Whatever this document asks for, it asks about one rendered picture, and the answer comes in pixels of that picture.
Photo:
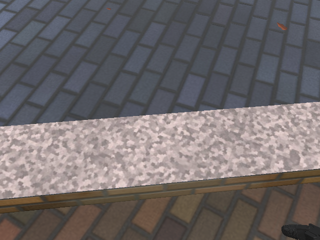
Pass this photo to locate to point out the robot right hand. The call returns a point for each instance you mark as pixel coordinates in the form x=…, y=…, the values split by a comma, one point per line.
x=301, y=232

